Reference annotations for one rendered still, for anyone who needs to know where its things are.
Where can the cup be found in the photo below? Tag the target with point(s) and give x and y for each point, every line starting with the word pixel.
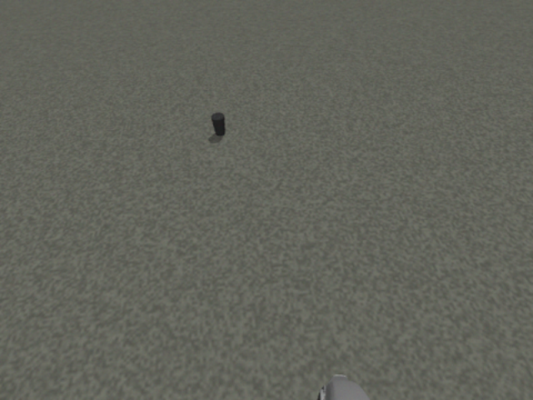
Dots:
pixel 218 123

